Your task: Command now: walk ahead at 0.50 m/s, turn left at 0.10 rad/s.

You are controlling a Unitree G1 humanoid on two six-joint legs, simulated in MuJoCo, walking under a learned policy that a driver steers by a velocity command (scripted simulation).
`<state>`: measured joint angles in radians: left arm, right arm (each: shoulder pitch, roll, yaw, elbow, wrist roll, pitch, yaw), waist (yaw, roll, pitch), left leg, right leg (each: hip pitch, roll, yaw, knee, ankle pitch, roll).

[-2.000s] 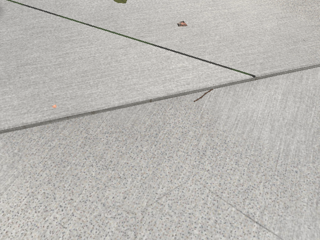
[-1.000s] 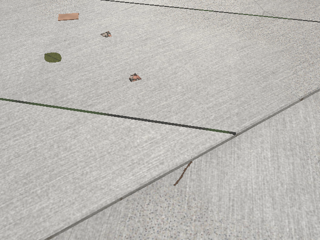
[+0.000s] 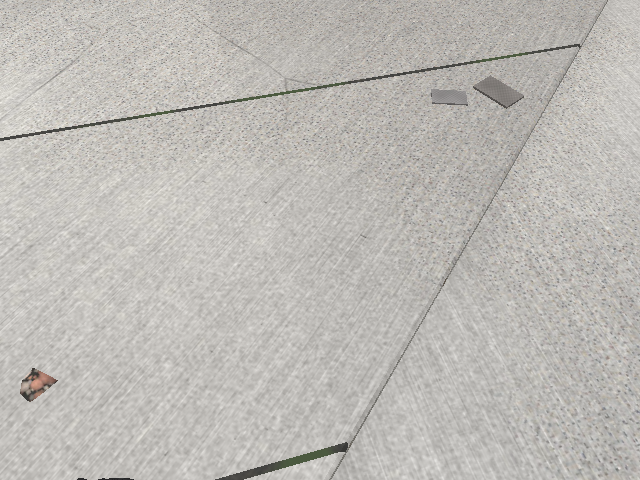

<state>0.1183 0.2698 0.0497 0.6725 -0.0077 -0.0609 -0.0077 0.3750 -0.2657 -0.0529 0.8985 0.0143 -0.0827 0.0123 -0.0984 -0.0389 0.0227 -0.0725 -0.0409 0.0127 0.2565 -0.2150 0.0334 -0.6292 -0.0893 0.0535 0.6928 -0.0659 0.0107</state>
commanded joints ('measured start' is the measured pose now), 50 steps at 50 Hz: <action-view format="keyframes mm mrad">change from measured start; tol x32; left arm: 1 -109 42 7 -92 -9 -24 -12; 9 329 274 87 -1 26 -24 -1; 50 -188 68 13 -47 5 -47 -7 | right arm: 1 0 -181 -37 -49 12 -1 -7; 28 -371 -25 10 -297 9 53 40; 33 76 -255 -108 -221 18 72 18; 50 -14 -187 -67 -243 12 24 -28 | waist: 1 13 116 21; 7 187 113 -145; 9 174 -338 -413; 26 155 0 60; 32 -35 -79 -139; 34 38 329 -333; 50 23 119 -4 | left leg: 1 -61 238 -168 -78 238 157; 7 -118 181 -161 309 354 63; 9 -602 7 -89 911 -407 -17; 11 -724 102 -123 1049 -258 -18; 27 -740 162 21 669 44 -6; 32 -163 -44 154 445 -2 111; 34 380 334 -760 139 -254 364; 50 -167 154 -291 -22 81 195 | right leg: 1 94 45 -32 -113 94 12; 7 594 23 -1 -235 38 -82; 9 1032 -360 620 -333 -145 -273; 15 515 -179 139 -518 -47 -191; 27 649 -219 -191 -532 247 -174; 32 592 -169 -308 -48 899 -92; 34 -42 96 -158 588 -465 24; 50 73 68 0 -108 138 55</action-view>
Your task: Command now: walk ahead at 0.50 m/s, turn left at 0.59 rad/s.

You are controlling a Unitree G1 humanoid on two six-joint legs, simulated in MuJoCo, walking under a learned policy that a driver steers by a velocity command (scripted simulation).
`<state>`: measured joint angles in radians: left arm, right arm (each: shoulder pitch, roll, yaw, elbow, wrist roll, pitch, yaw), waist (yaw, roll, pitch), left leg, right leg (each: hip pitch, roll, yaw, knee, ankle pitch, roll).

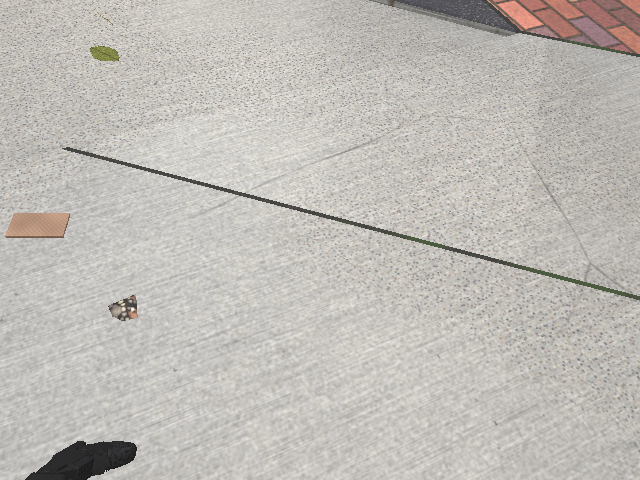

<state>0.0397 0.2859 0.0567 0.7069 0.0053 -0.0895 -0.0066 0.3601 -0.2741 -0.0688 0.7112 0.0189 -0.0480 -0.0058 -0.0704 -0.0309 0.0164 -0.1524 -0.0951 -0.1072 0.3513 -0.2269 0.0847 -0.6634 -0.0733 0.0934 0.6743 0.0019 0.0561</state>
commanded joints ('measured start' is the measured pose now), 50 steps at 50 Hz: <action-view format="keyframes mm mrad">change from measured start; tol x32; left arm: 1 -125 61 8 -89 -12 -23 -13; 9 305 277 87 -7 20 -40 -10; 35 336 51 1 0 16 2 12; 50 -87 76 -4 -84 -2 -15 -11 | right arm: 1 14 -178 -51 -50 10 -8 -10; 29 -355 -65 -4 -213 9 14 64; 34 98 -272 -102 -114 9 44 27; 50 -19 -196 -48 -83 2 -4 -11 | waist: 1 -10 115 3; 7 104 164 -93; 9 111 -272 -360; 28 156 -26 69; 35 36 312 -340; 50 3 102 -4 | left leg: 1 -67 218 -194 -97 83 142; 7 -15 183 -276 177 192 65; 11 -662 105 -66 963 -253 -69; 29 -491 162 147 293 175 -31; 33 12 21 213 199 113 80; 35 554 402 -637 55 -114 330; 50 -122 179 -174 -99 153 137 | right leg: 1 116 57 -31 -116 68 6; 7 448 56 -27 -252 -65 -85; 9 1034 -329 579 -311 -333 -314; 15 600 -182 172 -459 -181 -222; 28 694 -195 -216 -500 153 -192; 32 753 -193 -293 -182 706 -152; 33 643 -160 -317 34 661 -121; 35 -20 103 -155 660 -619 -35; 36 -121 67 5 727 -576 -48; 50 154 53 -43 -75 102 19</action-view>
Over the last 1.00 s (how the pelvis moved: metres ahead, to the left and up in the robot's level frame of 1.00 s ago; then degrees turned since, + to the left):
0.50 0.11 0.03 32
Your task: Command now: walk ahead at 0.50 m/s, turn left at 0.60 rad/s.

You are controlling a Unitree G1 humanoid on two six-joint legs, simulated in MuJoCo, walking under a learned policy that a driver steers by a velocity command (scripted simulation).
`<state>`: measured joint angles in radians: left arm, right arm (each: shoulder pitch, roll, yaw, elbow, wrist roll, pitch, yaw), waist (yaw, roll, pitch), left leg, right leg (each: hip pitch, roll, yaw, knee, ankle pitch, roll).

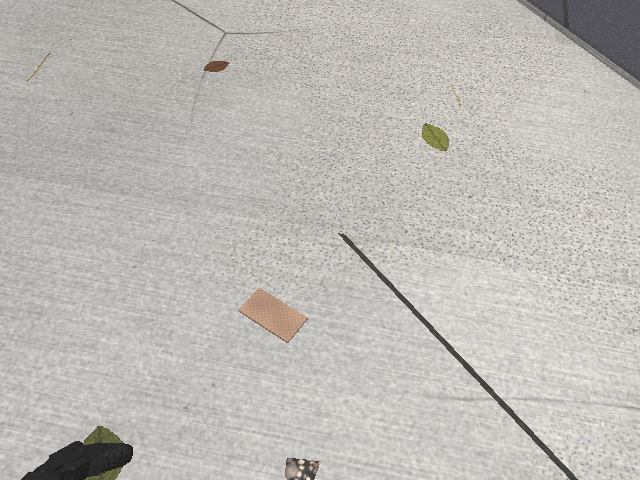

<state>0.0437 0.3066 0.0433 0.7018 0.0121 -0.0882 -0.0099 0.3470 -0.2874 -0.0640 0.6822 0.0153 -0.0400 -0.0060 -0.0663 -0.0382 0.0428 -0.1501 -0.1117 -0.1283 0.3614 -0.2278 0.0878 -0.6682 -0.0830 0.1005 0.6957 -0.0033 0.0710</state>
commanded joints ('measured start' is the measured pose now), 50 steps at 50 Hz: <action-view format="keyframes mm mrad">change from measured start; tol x32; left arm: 1 -108 64 12 -86 -14 -20 -11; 35 338 27 11 -2 10 8 13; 50 -80 51 5 -75 -10 -18 -15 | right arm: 1 9 -182 -53 -44 9 -10 -11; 29 -343 -53 -7 -179 12 9 61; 34 113 -249 -106 -77 13 36 29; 50 -3 -168 -46 -34 3 -18 -11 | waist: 1 -6 115 -28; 7 99 166 -102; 9 110 -255 -378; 29 144 -25 40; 36 -58 193 -399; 50 -7 108 -28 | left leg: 1 -105 207 -178 -90 134 131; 7 -19 191 -274 171 197 63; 11 -656 107 -57 956 -257 -78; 29 -489 183 156 288 174 -41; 33 -17 40 237 190 100 68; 35 565 407 -568 61 -122 322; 50 -113 206 -126 -123 162 135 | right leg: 1 166 69 -39 -124 107 -1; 7 437 71 -34 -253 -58 -97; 9 1028 -311 564 -318 -335 -327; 15 586 -171 179 -479 -198 -235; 28 688 -185 -219 -526 122 -210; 33 658 -155 -325 -25 661 -140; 35 -24 96 -197 618 -593 -47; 36 -129 79 -13 694 -574 -62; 50 176 53 -64 -104 146 0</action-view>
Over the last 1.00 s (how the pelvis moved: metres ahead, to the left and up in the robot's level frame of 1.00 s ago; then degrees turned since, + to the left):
0.52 0.13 0.00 36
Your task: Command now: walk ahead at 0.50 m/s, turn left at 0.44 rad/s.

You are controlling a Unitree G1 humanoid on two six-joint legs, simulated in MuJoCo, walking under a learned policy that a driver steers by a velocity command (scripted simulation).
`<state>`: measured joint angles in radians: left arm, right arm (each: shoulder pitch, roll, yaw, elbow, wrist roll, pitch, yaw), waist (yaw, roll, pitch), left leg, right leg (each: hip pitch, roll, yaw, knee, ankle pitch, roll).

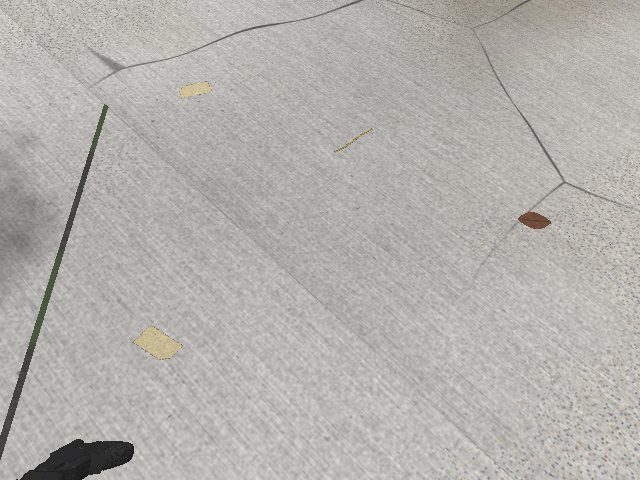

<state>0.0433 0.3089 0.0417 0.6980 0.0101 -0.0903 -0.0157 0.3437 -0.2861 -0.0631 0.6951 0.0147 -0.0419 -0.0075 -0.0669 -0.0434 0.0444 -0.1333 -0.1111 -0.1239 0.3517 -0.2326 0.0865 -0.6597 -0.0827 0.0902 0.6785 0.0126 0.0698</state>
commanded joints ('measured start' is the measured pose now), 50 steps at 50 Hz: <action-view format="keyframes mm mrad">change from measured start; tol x32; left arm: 1 -94 57 9 -76 -12 -20 -14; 10 380 197 76 26 -13 -24 -23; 50 -51 50 6 -90 -6 -19 4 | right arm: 1 19 -165 -45 -32 6 -16 -9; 30 -377 -54 14 -123 9 -35 56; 35 86 -308 -85 -29 -1 -20 36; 50 -6 -182 -47 -13 6 -18 -11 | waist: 1 -14 117 -24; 10 143 -248 -393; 29 158 -19 21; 36 -35 249 -419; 50 6 104 -41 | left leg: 1 -100 221 -147 -96 152 134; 8 -14 194 -150 349 422 47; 11 -636 69 -80 976 -290 -61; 25 -454 186 110 270 314 -92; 33 -158 66 187 148 150 35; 36 565 444 -688 -20 -90 305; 50 -180 185 -153 -114 186 136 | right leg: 1 166 52 -44 -111 134 -9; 7 335 83 -83 -224 -52 -123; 10 1034 -308 688 -361 -398 -389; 16 534 -132 229 -491 -173 -293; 29 688 -165 -54 -510 69 -240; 33 717 -135 -165 -171 586 -171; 36 -67 124 -28 616 -567 -58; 37 -153 66 8 644 -507 -75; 50 212 80 -47 -87 114 5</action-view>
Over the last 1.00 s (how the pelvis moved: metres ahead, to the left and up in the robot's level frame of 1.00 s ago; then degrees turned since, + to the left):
0.52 0.13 0.00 36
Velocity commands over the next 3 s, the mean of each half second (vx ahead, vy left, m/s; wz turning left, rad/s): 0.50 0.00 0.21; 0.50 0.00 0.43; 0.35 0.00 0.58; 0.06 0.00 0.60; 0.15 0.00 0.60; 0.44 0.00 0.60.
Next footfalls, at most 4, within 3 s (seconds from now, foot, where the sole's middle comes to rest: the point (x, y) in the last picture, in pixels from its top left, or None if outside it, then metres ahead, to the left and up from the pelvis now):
0.16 right None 0.28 -0.14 -0.78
0.68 left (240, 437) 0.55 0.12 -0.78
1.14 right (291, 308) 0.87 0.00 -0.78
1.60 left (166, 313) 0.86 0.30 -0.78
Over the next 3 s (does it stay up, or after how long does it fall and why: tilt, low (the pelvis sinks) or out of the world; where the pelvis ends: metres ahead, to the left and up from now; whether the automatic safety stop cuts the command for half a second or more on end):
stays up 0.91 0.44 -0.02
